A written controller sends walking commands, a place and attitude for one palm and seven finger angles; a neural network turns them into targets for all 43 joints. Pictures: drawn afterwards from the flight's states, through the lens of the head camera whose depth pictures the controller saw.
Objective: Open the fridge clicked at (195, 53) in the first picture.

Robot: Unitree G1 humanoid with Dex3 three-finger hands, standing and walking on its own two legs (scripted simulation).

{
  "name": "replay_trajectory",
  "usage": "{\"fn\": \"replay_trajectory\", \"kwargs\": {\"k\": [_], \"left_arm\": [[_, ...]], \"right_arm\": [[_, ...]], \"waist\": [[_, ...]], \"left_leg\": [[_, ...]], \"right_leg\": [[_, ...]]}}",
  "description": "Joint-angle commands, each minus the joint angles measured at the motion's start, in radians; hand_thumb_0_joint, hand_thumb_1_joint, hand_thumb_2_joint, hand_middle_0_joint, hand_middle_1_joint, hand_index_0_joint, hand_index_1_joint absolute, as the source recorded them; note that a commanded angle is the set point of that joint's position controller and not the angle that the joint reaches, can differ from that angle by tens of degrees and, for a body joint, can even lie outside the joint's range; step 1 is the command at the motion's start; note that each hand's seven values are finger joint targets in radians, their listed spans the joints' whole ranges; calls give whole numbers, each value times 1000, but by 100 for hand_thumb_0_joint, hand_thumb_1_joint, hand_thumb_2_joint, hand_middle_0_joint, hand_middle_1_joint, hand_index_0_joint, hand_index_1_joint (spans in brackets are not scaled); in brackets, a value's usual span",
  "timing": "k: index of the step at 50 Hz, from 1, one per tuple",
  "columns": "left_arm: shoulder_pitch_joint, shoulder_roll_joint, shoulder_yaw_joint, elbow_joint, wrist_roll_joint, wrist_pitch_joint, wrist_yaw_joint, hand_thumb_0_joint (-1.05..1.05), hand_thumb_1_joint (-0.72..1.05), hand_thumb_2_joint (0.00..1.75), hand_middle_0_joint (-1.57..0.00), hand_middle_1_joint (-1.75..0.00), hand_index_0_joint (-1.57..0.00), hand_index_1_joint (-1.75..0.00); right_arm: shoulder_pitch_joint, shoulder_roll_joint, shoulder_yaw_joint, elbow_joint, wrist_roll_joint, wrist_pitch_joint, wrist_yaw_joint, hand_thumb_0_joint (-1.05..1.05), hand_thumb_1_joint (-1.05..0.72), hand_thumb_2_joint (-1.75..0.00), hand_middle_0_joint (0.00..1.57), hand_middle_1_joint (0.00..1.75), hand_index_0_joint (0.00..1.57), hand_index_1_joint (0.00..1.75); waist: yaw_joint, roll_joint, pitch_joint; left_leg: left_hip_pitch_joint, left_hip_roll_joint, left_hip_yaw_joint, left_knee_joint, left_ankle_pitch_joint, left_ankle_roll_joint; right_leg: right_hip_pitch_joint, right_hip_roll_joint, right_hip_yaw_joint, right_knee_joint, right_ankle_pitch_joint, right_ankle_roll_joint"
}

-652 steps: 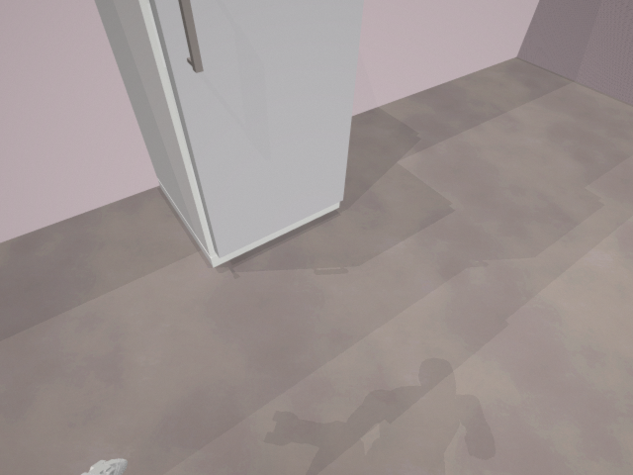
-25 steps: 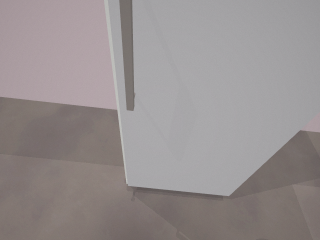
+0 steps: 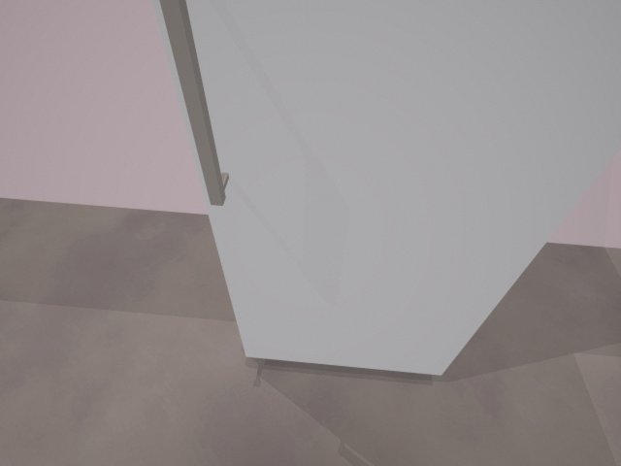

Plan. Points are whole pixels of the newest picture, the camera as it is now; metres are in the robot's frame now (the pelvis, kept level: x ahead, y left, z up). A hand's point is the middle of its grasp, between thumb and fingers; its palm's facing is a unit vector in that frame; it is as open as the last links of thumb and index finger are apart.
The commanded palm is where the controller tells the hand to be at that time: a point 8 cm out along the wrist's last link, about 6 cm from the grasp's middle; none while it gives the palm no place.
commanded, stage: come to a stop and stand still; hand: left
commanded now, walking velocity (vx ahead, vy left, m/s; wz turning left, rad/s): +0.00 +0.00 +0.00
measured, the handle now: (201, 98) +0.49 +0.18 +0.23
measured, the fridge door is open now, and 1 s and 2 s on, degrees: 0 0 0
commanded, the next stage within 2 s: look again from close up in 0.80 s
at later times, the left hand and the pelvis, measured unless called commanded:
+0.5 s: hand out of the picture -0.07 +0.15 -0.17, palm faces +0.05 -0.98 -0.17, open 7.4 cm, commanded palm none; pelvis -0.02 -0.01 +0.01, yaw +0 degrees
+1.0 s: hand out of the picture -0.02 +0.17 -0.16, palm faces +0.04 -0.98 -0.20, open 7.3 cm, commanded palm none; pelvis -0.02 +0.00 +0.01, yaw +0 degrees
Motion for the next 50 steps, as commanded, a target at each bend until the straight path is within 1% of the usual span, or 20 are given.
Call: {"fn": "replay_trajectory", "kwargs": {"k": [1,2,3,4,5,6,11,14,17,20,21,22,23,24,27,32,34,36,46,50], "left_arm": [[43,130,25,-25,-12,-7,9,0,90,90,-20,-30,-20,-30],[45,105,18,-25,-18,-4,6,0,90,90,-20,-30,-20,-30],[63,77,11,-25,-19,-5,1,0,90,90,-20,-30,-20,-30],[64,68,11,-16,-18,-9,0,0,90,90,-20,-30,-20,-30],[47,85,12,7,-12,-8,2,0,90,90,-20,-30,-20,-30],[65,91,10,22,-11,-8,1,0,90,90,-20,-30,-20,-30],[110,78,-5,75,-12,-8,-4,0,90,90,-20,-30,-20,-30],[122,73,-8,89,-11,-12,-3,0,90,90,-20,-30,-20,-30],[136,67,-8,97,-12,-13,-1,0,90,90,-20,-30,-20,-30],[154,62,-7,100,-13,-18,2,0,90,90,-20,-30,-20,-30],[225,76,-23,126,1,-41,44,0,90,90,-20,-30,-20,-30],[194,137,-13,92,-10,-48,34,0,90,90,-20,-30,-20,-30],[160,135,-7,85,-9,-58,25,0,90,90,-20,-30,-20,-30],[142,125,-11,84,-10,-59,20,0,90,90,-20,-30,-20,-30],[129,71,-18,83,-10,-41,13,0,90,90,-20,-30,-20,-30],[164,50,-17,85,-10,-28,8,0,90,90,-20,-30,-20,-30],[171,48,-16,82,-11,-29,8,0,90,90,-20,-30,-20,-30],[178,48,-15,75,-11,-29,7,0,90,90,-20,-30,-20,-30],[150,61,-13,63,-16,-33,5,0,90,90,-20,-30,-20,-30],[142,65,-14,73,-18,-39,6,0,90,90,-20,-30,-20,-30]], "right_arm": [[138,-21,10,4,5,-32,-3,0,-90,-90,20,30,20,30],[148,-48,10,11,2,-41,-7,0,-90,-90,20,30,20,30],[124,-76,9,1,-3,-49,-11,0,-90,-90,20,30,20,30],[87,-93,11,-8,-7,-50,-12,0,-90,-90,20,30,20,30],[46,-81,15,2,-3,-55,-11,0,-90,-90,20,30,20,30],[35,-72,18,1,-1,-55,-12,0,-90,-90,20,30,20,30],[100,-61,25,22,1,-48,-12,0,-90,-90,20,30,20,30],[135,-55,26,34,0,-43,-10,0,-90,-90,20,30,20,30],[173,-43,29,47,-2,-36,-9,0,-90,-90,20,30,20,30],[194,-31,32,54,-2,-36,-8,0,-90,-90,20,30,20,30],[66,-93,27,-5,-2,-55,3,0,-90,-90,20,30,20,30],[132,-27,30,-34,7,-44,3,0,-90,-90,20,30,20,30],[147,-12,35,-19,-4,-47,5,0,-90,-90,20,30,20,30],[181,-15,36,-18,2,-50,3,0,-90,-90,20,30,20,30],[213,-31,32,-19,-2,-46,1,0,-90,-90,20,30,20,30],[209,-60,33,-34,-7,-50,-1,0,-90,-90,20,30,20,30],[202,-63,36,-34,-7,-57,-2,0,-90,-90,20,30,20,30],[200,-63,35,-34,-7,-58,-2,0,-90,-90,20,30,20,30],[209,-53,43,-4,-5,-63,-4,0,-90,-90,20,30,20,30],[208,-55,45,12,-1,-68,-5,0,-90,-90,20,30,20,30]], "waist": [[-21,-66,-42],[-14,31,-34],[10,133,-21],[27,146,-31],[31,219,-10],[40,198,1],[29,68,58],[18,-11,72],[2,-44,86],[-2,-43,67],[32,65,79],[-22,57,-83],[-27,95,-86],[-45,68,-98],[-41,-10,33],[-12,-10,121],[-2,17,116],[4,0,112],[-2,-6,70],[-5,-2,31]], "left_leg": [[157,4,-11,-333,159,3],[170,57,-74,-393,200,22],[105,137,-168,-426,264,55],[33,164,-172,-428,291,71],[-1,147,-159,-456,302,68],[-13,135,-141,-457,268,62],[-52,95,-127,-499,30,42],[-18,73,-100,-478,45,38],[12,51,-75,-446,45,37],[35,45,-64,-427,74,37],[-1,60,-7,-248,160,4],[56,7,-43,-214,70,2],[105,1,-36,-229,115,6],[136,15,-45,-256,130,12],[41,36,-79,-312,91,37],[-90,48,-128,-426,-23,54],[-103,55,-140,-452,-21,57],[-112,51,-137,-457,-29,58],[-37,46,-105,-436,87,49],[8,53,-94,-424,171,44]], "right_leg": [[-12,-177,201,-181,50,-71],[-27,-130,166,-144,14,-34],[13,-75,132,-125,29,0],[87,-70,114,-131,53,17],[135,-75,89,-120,70,27],[158,-78,95,-129,75,27],[166,-90,119,-204,19,21],[125,-100,134,-246,-48,21],[60,-106,154,-285,-153,20],[46,-110,159,-291,-160,16],[72,-153,183,-206,250,36],[91,-206,257,-239,25,-22],[58,-222,255,-242,28,-53],[19,-199,223,-244,-92,-57],[-55,-130,175,-230,-234,-26],[-15,-90,155,-183,-216,-8],[19,-85,146,-164,-159,-6],[41,-87,152,-169,-150,-5],[70,-107,161,-192,-83,-10],[107,-113,153,-186,4,-12]]}}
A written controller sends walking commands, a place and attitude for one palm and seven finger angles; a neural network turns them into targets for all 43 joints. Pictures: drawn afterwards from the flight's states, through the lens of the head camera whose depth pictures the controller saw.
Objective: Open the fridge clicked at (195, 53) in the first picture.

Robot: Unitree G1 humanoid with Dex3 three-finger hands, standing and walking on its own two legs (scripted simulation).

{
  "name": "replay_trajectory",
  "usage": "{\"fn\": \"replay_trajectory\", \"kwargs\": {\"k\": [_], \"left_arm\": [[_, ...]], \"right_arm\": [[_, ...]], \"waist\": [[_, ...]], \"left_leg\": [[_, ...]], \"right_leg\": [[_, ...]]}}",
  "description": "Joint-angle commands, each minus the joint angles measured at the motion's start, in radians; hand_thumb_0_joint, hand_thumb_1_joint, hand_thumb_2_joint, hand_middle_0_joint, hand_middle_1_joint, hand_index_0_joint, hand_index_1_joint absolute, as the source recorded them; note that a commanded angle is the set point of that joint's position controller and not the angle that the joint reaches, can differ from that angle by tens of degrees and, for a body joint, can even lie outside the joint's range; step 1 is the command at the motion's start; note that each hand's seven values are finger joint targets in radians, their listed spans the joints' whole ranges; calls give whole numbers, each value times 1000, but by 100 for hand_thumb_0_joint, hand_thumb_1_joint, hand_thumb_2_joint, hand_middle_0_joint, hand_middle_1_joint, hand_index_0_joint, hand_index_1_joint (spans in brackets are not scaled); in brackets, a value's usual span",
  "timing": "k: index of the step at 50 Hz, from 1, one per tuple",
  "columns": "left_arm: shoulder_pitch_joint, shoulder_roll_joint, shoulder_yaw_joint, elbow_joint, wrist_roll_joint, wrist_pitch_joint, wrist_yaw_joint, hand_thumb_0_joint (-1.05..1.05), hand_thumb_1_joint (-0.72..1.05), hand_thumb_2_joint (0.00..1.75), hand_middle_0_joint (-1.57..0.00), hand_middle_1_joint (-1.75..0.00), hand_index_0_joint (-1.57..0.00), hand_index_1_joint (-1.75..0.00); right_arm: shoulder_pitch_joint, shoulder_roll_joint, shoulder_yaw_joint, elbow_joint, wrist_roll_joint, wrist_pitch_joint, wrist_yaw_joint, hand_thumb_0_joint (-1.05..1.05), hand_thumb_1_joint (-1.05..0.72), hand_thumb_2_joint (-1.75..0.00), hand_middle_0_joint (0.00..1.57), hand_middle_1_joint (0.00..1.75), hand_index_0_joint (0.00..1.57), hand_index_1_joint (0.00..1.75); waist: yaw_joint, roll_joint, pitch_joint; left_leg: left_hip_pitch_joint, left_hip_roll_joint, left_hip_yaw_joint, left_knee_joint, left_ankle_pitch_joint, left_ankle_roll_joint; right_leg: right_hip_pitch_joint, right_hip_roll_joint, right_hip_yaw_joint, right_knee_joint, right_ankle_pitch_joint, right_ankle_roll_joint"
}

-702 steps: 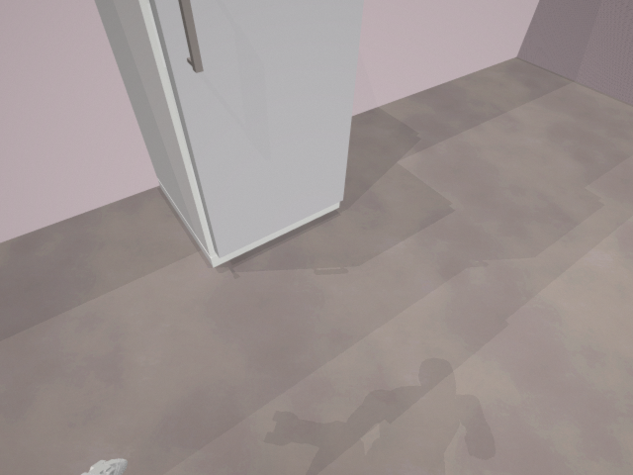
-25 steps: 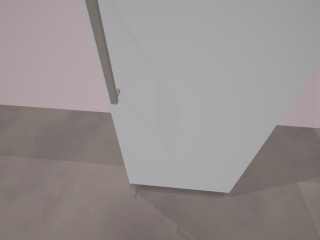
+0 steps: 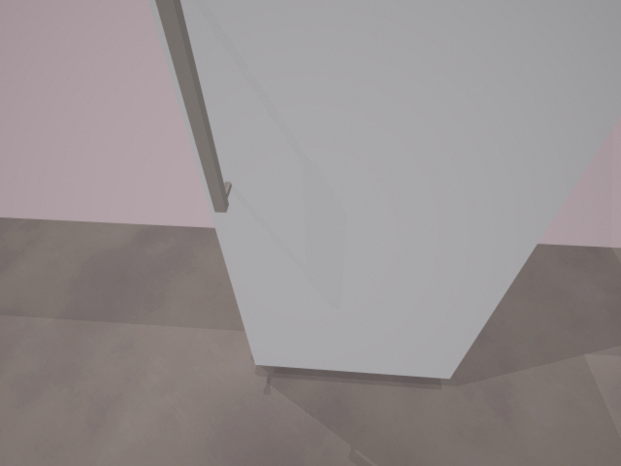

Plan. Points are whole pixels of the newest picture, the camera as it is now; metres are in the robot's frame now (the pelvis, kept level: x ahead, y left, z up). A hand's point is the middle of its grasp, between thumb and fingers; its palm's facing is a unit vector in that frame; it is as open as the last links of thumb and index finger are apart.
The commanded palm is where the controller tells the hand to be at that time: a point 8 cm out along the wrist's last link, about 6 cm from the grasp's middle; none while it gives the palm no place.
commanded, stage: look again from close up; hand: left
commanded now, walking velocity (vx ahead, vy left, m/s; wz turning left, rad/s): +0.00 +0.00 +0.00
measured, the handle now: (203, 112) +0.50 +0.18 +0.22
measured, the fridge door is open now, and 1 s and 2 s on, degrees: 0 0 0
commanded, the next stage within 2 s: raise the hand to about handle height in 0.96 s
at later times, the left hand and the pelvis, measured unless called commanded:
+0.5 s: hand out of the picture +0.01 +0.15 -0.17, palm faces +0.05 -0.98 -0.18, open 7.4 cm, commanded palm none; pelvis +0.02 -0.01 +0.00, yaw +0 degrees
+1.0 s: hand out of the picture +0.02 +0.15 -0.17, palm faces +0.06 -0.98 -0.18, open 7.4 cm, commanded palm none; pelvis +0.03 -0.02 +0.00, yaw +0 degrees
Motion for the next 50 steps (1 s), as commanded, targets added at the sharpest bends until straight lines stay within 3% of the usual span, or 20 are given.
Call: {"fn": "replay_trajectory", "kwargs": {"k": [1,11,18,34,50], "left_arm": [[47,93,13,-23,1,-16,6,0,90,90,-20,-30,-20,-30],[50,85,8,4,1,-14,9,0,90,90,-20,-30,-20,-30],[55,82,9,8,4,-14,10,0,90,90,-20,-30,-20,-30],[53,90,14,2,3,-16,11,0,90,90,-20,-30,-20,-30],[51,94,17,-2,2,-14,10,0,90,90,-20,-30,-20,-30]], "right_arm": [[61,-75,-13,-19,6,-19,-1,0,-90,-90,20,30,20,30],[42,-69,-11,8,8,-14,-5,0,-90,-90,20,30,20,30],[33,-64,-13,14,9,-13,-8,0,-90,-90,20,30,20,30],[24,-63,-15,26,8,-13,-11,0,-90,-90,20,30,20,30],[31,-56,-16,31,7,-10,-10,0,-90,-90,20,30,20,30]], "waist": [[0,-14,49],[-1,5,80],[2,-24,78],[5,-14,66],[6,-11,73]], "left_leg": [[-109,98,-115,-126,-5,13],[-85,104,-107,-133,20,7],[-68,109,-101,-130,41,5],[-46,107,-93,-124,84,0],[-47,104,-92,-128,62,-3]], "right_leg": [[84,-95,137,-109,-56,-24],[85,-95,133,-126,-26,-23],[103,-93,127,-128,20,-21],[132,-98,127,-131,81,-25],[128,-97,133,-152,22,-27]]}}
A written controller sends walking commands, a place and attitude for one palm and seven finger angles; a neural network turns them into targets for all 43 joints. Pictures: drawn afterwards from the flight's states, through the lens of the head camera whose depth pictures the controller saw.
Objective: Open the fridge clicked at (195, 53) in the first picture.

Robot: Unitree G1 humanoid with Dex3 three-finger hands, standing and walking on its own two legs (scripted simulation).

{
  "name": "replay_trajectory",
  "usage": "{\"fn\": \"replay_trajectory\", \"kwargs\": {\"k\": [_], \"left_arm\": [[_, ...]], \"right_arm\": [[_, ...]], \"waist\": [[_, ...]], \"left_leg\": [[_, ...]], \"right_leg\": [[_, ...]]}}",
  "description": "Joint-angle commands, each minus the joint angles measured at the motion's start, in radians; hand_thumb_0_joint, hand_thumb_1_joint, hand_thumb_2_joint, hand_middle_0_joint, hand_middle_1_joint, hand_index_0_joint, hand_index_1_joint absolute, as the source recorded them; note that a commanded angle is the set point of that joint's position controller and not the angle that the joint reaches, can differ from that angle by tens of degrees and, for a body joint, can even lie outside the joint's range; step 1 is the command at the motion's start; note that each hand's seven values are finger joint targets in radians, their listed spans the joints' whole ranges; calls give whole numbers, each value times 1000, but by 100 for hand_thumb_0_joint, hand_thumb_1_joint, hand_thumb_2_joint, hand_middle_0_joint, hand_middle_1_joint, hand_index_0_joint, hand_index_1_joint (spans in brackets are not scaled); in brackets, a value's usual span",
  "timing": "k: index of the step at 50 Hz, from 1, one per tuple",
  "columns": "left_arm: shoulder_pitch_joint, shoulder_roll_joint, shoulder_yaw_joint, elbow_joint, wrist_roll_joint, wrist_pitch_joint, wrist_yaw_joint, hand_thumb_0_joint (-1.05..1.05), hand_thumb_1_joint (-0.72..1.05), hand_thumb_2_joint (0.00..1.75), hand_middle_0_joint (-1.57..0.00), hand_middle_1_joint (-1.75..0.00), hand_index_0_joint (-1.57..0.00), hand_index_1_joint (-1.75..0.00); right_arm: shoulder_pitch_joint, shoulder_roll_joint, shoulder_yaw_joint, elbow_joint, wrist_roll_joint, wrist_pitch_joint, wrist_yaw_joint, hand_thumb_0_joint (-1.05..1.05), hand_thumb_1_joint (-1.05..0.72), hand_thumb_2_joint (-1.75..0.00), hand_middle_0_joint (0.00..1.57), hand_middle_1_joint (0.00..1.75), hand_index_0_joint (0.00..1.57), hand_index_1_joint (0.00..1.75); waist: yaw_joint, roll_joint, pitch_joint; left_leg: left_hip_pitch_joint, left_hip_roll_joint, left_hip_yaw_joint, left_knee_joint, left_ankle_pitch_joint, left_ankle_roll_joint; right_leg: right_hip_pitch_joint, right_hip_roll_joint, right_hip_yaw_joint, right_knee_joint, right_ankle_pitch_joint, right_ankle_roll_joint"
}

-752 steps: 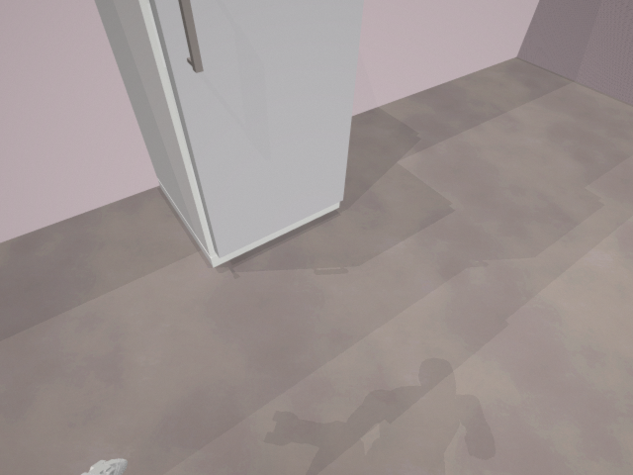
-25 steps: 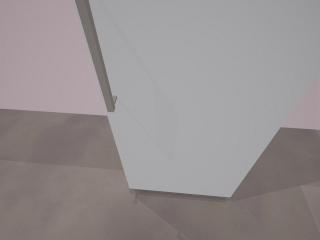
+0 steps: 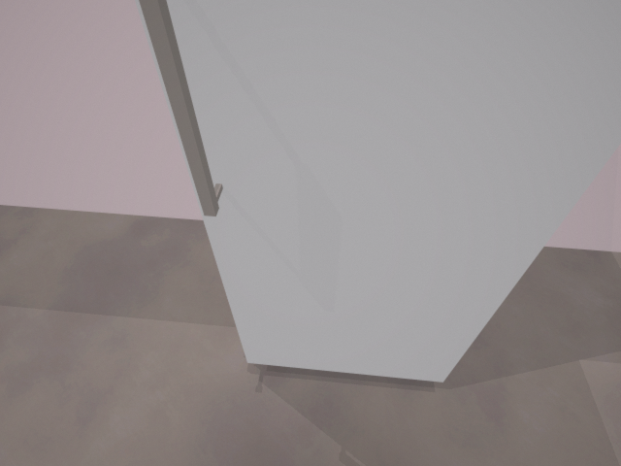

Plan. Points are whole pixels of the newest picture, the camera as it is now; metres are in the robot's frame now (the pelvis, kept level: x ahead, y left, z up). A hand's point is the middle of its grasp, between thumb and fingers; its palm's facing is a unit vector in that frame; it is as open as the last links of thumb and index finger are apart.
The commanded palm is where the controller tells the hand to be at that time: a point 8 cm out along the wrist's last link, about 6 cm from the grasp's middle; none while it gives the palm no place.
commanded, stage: raise the hand to about handle height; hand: left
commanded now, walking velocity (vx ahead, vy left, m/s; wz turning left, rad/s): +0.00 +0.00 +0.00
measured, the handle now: (191, 113) +0.48 +0.19 +0.21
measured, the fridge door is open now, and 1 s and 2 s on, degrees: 0 0 0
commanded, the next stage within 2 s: none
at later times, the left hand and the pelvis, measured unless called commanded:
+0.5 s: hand (177, 440) +0.16 +0.18 -0.03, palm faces -0.02 -1.00 -0.01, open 8.7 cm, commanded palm +0.13 +0.24 +0.01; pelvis -0.02 +0.00 -0.05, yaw +0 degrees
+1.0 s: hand (95, 351) +0.21 +0.25 +0.09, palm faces +0.13 -0.99 -0.08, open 11.7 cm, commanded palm +0.18 +0.29 +0.10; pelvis -0.01 +0.02 -0.03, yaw +1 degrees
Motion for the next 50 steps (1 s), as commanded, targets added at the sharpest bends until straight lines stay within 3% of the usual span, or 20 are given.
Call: {"fn": "replay_trajectory", "kwargs": {"k": [1,2,3,4,5,6,7,8,11,12,16,18,21,24,30,34,38,40,44,50], "left_arm": [[63,98,17,-28,3,-12,6,0,90,90,-20,-30,-20,-30],[63,96,17,-27,3,-11,5,0,90,90,-20,-30,-20,-30],[60,274,20,-97,28,-26,7,0,90,90,-20,-30,-20,-30],[-684,361,130,-1462,-195,-204,4,0,88,89,-20,-32,-20,-32],[-241,288,83,-1286,-154,-131,48,0,85,88,-20,-33,-20,-33],[-115,133,32,-985,-148,-76,78,0,83,87,-21,-34,-21,-34],[-38,8,-64,-1046,-181,-24,76,0,81,86,-21,-36,-21,-36],[-15,-21,-80,-1059,-193,-7,72,0,78,85,-21,-37,-21,-37],[-23,107,12,-1214,-172,-136,51,0,71,82,-21,-42,-21,-42],[42,79,17,-1176,-173,-164,27,0,69,81,-22,-43,-22,-43],[367,71,131,-996,-250,-369,-168,0,60,77,-22,-50,-22,-50],[411,180,248,-1017,-255,-472,-283,0,55,75,-22,-53,-22,-53],[359,246,261,-1239,-224,-388,-306,0,48,72,-23,-57,-23,-57],[164,262,279,-1480,-254,-351,-240,0,41,69,-24,-62,-24,-62],[-120,178,120,-1616,-293,-516,-240,0,27,63,-25,-70,-25,-70],[-134,261,132,-1473,-268,-382,-333,0,18,59,-25,-76,-25,-76],[33,387,334,-1311,-258,-132,-349,0,8,55,-26,-82,-26,-82],[39,369,387,-1382,-315,-65,-337,0,4,53,-26,-86,-26,-86],[-30,362,458,-1523,-398,-83,-279,0,-6,49,-27,-92,-27,-92],[-120,342,348,-1519,-339,-142,-295,0,-20,43,-28,-100,-28,-100]], "right_arm": [[89,-79,-16,-17,2,-10,1,0,-90,-90,20,30,20,30],[88,-77,-16,-17,3,-10,0,0,-90,-90,20,30,20,30],[50,-211,-42,-132,-6,-12,5,0,-90,-90,20,30,20,30],[-82,-295,-4,-456,59,-173,-44,0,-90,-90,20,30,20,30],[-114,-239,7,-431,50,-255,-65,0,-90,-90,20,30,20,30],[-131,-235,3,-342,43,-271,-64,0,-90,-90,20,30,20,30],[-116,-223,-7,-403,73,-290,-55,0,-90,-90,20,30,20,30],[-125,-235,-12,-433,91,-301,-68,0,-90,-90,20,30,20,30],[-79,-267,-54,-493,54,-385,-61,0,-90,-90,20,30,20,30],[-88,-253,-66,-513,44,-390,-50,0,-90,-90,20,30,20,30],[-136,-247,-92,-583,31,-379,24,0,-90,-90,20,30,20,30],[-149,-263,-113,-622,30,-357,61,0,-90,-90,20,30,20,30],[-224,-266,-111,-743,39,-310,66,0,-90,-90,20,30,20,30],[-195,-254,-100,-786,40,-291,38,0,-90,-90,20,30,20,30],[-120,-269,-58,-674,43,-376,-15,0,-90,-90,20,30,20,30],[-130,-292,-36,-649,65,-394,-44,0,-90,-90,20,30,20,30],[-180,-280,-27,-678,67,-362,-64,0,-90,-90,20,30,20,30],[-210,-255,-15,-706,68,-350,-70,0,-90,-90,20,30,20,30],[-212,-243,-2,-698,65,-379,-66,0,-90,-90,20,30,20,30],[-162,-274,-19,-636,65,-414,-55,0,-90,-90,20,30,20,30]], "waist": [[-5,-9,38],[-5,-8,43],[-44,-72,80],[-94,187,-512],[-5,276,-436],[-28,155,-213],[-42,81,-72],[-62,-44,50],[-53,-200,-61],[-29,-249,-57],[54,-259,-67],[80,-109,-153],[103,98,-249],[33,81,-254],[-84,77,-202],[-83,68,-169],[27,-22,-237],[63,-40,-276],[74,-7,-270],[13,79,-165]], "left_leg": [[-117,70,-71,-78,72,30],[-116,70,-69,-79,66,30],[-123,25,-93,25,259,21],[92,-27,8,29,262,56],[52,-18,31,-12,235,39],[-56,-4,21,-26,116,34],[-143,0,-32,-47,1,42],[-201,4,-60,-35,-69,46],[-227,-29,-68,95,-81,55],[-287,-34,-70,128,-77,48],[-519,-45,-59,306,-60,7],[-560,-54,-48,391,-6,-1],[-526,-71,1,381,43,20],[-488,-52,-32,385,-2,32],[-401,-13,-123,412,-91,33],[-408,-19,-131,354,-170,35],[-400,-26,-118,280,-84,32],[-369,-27,-108,253,0,26],[-316,-16,-103,219,122,11],[-240,-13,-91,183,112,13]], "right_leg": [[48,-133,156,-98,35,-3],[44,-134,157,-102,26,-2],[76,-116,137,-38,409,18],[124,-61,179,11,271,44],[128,-51,108,43,110,15],[16,-46,79,4,22,23],[-19,-50,69,-12,-68,28],[-89,-48,62,-19,-140,37],[-156,-63,93,7,-299,55],[-179,-64,98,31,-327,55],[-207,-81,137,213,-203,37],[-173,-90,161,322,-27,15],[-147,-66,129,360,29,7],[-213,-41,115,334,-79,31],[-363,-9,87,330,-177,37],[-314,-23,99,258,-264,43],[-146,-43,94,214,-222,46],[-70,-49,77,215,-118,51],[-11,-37,53,206,32,44],[-49,-26,56,160,39,45]]}}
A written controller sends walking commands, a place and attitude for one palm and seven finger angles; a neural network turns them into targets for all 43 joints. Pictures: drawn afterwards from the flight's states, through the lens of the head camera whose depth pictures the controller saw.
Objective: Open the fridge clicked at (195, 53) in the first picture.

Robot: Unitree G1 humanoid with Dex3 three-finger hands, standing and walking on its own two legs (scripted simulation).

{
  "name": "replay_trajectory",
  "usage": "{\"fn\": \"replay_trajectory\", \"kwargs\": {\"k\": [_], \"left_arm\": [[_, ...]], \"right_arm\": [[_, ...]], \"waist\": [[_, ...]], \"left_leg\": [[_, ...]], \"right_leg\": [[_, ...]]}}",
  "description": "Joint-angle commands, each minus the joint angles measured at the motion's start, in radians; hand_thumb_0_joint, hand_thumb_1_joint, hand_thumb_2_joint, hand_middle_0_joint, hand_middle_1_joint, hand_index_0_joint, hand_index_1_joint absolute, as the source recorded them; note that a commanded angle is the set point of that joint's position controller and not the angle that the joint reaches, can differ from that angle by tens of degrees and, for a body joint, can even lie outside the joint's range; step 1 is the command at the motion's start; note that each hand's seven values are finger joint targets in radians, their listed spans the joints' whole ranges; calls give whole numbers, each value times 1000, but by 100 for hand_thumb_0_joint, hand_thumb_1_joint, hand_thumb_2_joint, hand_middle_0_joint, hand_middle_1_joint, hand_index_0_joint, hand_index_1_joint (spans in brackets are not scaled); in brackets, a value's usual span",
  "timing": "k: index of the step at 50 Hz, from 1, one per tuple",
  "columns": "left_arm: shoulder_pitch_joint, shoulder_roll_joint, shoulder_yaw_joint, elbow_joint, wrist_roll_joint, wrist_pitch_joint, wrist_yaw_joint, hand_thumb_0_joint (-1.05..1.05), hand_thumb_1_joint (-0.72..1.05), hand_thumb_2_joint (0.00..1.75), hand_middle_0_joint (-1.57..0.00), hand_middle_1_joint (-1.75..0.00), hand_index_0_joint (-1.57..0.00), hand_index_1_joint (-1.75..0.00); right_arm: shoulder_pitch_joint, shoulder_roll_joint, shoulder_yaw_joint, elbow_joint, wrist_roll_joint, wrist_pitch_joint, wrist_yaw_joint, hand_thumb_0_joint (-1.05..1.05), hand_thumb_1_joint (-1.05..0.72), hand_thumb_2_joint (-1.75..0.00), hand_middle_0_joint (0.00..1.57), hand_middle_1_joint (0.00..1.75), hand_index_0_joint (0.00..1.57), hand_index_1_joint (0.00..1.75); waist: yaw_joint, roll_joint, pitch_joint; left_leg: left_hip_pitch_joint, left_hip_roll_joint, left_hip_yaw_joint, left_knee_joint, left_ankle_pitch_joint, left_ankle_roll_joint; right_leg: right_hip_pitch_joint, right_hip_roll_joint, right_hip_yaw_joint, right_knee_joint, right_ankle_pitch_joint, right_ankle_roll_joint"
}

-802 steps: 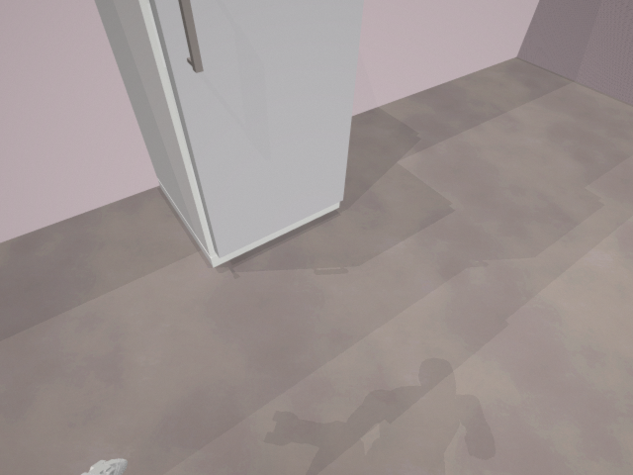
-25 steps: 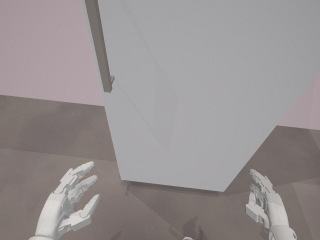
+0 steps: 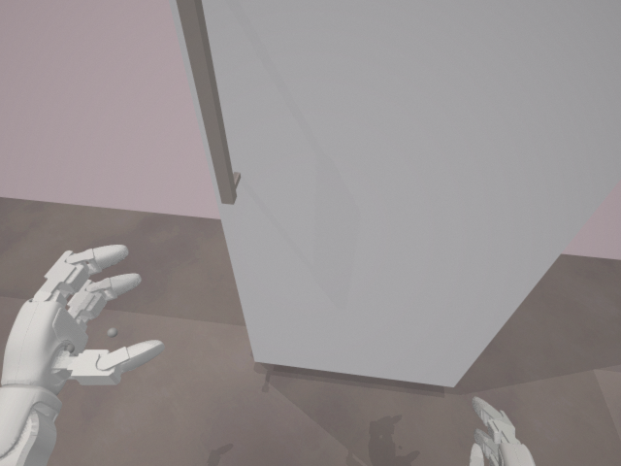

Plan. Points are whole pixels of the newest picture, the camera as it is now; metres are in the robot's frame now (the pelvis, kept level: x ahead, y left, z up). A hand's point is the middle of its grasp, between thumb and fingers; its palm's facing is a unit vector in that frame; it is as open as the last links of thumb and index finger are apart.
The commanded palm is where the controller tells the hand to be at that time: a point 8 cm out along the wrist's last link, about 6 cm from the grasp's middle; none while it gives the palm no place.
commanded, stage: raise the hand to about handle height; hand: left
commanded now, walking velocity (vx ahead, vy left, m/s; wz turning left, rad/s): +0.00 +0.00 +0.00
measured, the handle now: (215, 95) +0.49 +0.17 +0.24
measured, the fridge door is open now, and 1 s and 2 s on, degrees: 0 0 0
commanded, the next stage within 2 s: move the hooked fingers beside the handle in 1.16 s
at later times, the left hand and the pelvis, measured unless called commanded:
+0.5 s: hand (56, 246) +0.26 +0.27 +0.20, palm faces +0.08 -0.99 -0.11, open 13.9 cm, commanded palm +0.23 +0.31 +0.22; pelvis +0.00 +0.00 +0.02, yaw +1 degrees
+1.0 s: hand (44, 211) +0.27 +0.27 +0.24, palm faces +0.06 -1.00 -0.07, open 14.0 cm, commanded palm +0.24 +0.32 +0.25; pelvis +0.00 +0.00 +0.02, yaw +0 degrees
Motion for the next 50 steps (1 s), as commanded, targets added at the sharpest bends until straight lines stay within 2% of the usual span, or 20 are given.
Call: {"fn": "replay_trajectory", "kwargs": {"k": [1,4,7,8,9,13,17,21,24,28,32,33,36,39,40,43,44,46,48,50], "left_arm": [[-168,174,31,-193,19,-60,-36,0,-22,42,-28,-102,-28,-102],[-270,228,55,-182,19,7,-67,0,-29,39,-29,-107,-29,-107],[-358,306,147,-195,-4,52,-75,0,-36,36,-29,-111,-29,-111],[-378,336,178,-203,-9,59,-71,0,-38,35,-29,-112,-29,-112],[-413,315,168,-227,-17,61,-72,0,-41,34,-29,-114,-29,-114],[-455,326,183,-185,-29,96,-83,0,-50,30,-30,-120,-30,-120],[-515,321,148,-39,-22,211,-133,0,-50,30,-30,-120,-30,-120],[-678,381,160,-41,-7,309,-156,0,-50,30,-30,-120,-30,-120],[-799,457,220,-89,-12,320,-155,0,-50,30,-30,-120,-30,-120],[-849,518,280,-58,-21,306,-159,0,-50,30,-30,-120,-30,-120],[-898,498,229,80,0,377,-175,0,-50,30,-30,-120,-30,-120],[-903,519,233,120,7,405,-180,0,-50,30,-30,-120,-30,-120],[-838,450,161,184,10,473,-206,0,-50,30,-30,-120,-30,-120],[-864,481,185,71,2,467,-216,0,-50,30,-30,-120,-30,-120],[-870,476,191,44,-5,452,-214,0,-50,30,-30,-120,-30,-120],[-890,563,288,-76,-19,378,-181,0,-50,30,-30,-120,-30,-120],[-903,559,302,-89,-20,361,-167,0,-50,30,-30,-120,-30,-120],[-869,543,310,-47,-15,350,-144,0,-50,30,-30,-120,-30,-120],[-867,557,315,-31,1,363,-124,0,-50,30,-30,-120,-30,-120],[-880,493,248,8,16,396,-121,0,-50,30,-30,-120,-30,-120]], "right_arm": [[-143,-139,-55,-151,12,-82,-7,0,-90,-90,20,30,20,30],[-167,-148,-54,-151,23,-69,-29,0,-90,-90,20,30,20,30],[-187,-148,-49,-154,25,-57,-45,0,-90,-90,20,30,20,30],[-195,-148,-46,-149,23,-53,-47,0,-90,-90,20,30,20,30],[-204,-137,-39,-152,24,-53,-45,0,-90,-90,20,30,20,30],[-207,-136,-32,-140,22,-44,-38,0,-90,-90,20,30,20,30],[-219,-140,-21,-137,37,-2,-30,0,-90,-90,20,30,20,30],[-255,-141,-13,-162,47,40,-30,0,-90,-90,20,30,20,30],[-279,-134,-7,-177,43,54,-31,0,-90,-90,20,30,20,30],[-292,-133,-1,-172,38,69,-28,0,-90,-90,20,30,20,30],[-294,-144,2,-164,51,96,-25,0,-90,-90,20,30,20,30],[-298,-152,0,-162,54,103,-24,0,-90,-90,20,30,20,30],[-295,-156,-1,-182,67,126,-14,0,-90,-90,20,30,20,30],[-320,-158,-8,-212,65,133,-8,0,-90,-90,20,30,20,30],[-320,-151,-6,-218,63,133,-8,0,-90,-90,20,30,20,30],[-323,-148,-9,-224,50,122,-11,0,-90,-90,20,30,20,30],[-317,-143,-9,-224,46,117,-14,0,-90,-90,20,30,20,30],[-301,-143,-11,-210,46,115,-17,0,-90,-90,20,30,20,30],[-302,-153,-15,-197,44,115,-18,0,-90,-90,20,30,20,30],[-301,-144,-10,-195,51,118,-20,0,-90,-90,20,30,20,30]], "waist": [[2,54,-78],[11,52,-64],[36,34,-127],[45,55,-143],[45,89,-163],[52,95,-171],[41,39,-53],[41,49,-90],[48,49,-186],[56,52,-204],[47,84,-109],[51,79,-91],[43,24,-64],[51,32,-161],[47,16,-166],[61,42,-221],[63,53,-234],[59,61,-187],[64,124,-153],[51,149,-108]], "left_leg": [[-11,-10,-71,-162,243,-5],[17,-15,-69,-190,218,4],[67,-17,-75,-219,261,5],[87,-17,-71,-217,298,6],[109,-19,-74,-231,338,2],[161,-14,-71,-244,457,-2],[126,-11,-68,-284,384,3],[159,-14,-71,-300,370,8],[200,-16,-74,-302,388,12],[205,-16,-71,-302,402,12],[170,-18,-78,-338,327,8],[155,-17,-74,-329,323,9],[135,-16,-80,-337,276,7],[171,-16,-81,-318,308,10],[184,-15,-84,-320,318,11],[201,-15,-82,-316,343,10],[204,-16,-80,-327,344,11],[190,-16,-72,-334,331,12],[178,-15,-65,-335,325,7],[173,-14,-65,-348,309,5]], "right_leg": [[152,-2,67,-132,139,26],[176,-8,78,-174,101,26],[243,-5,71,-192,139,25],[268,-5,71,-191,181,21],[289,-6,61,-190,233,19],[330,5,53,-198,372,16],[293,5,60,-243,326,23],[307,1,70,-265,293,21],[350,-4,81,-273,297,18],[380,-6,97,-284,310,10],[326,-5,87,-312,216,7],[322,-13,107,-319,202,5],[290,-13,102,-325,141,13],[324,-20,118,-311,159,11],[323,-13,104,-304,170,9],[361,-8,110,-299,186,3],[368,-5,100,-298,188,2],[350,0,96,-306,187,3],[343,-6,103,-311,176,-5],[318,-4,93,-316,168,-3]]}}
